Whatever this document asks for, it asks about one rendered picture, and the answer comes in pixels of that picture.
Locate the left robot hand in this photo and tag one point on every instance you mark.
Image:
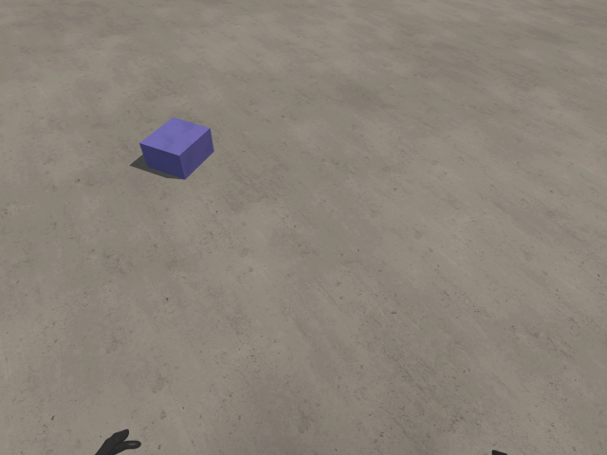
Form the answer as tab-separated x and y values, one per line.
115	444

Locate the carton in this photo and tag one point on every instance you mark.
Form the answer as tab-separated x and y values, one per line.
178	147

